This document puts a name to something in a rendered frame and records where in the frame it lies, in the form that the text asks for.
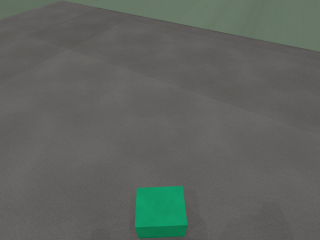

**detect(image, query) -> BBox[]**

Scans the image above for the carton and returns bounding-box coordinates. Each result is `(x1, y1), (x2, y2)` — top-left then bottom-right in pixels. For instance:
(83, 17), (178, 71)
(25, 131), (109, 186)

(135, 186), (188, 239)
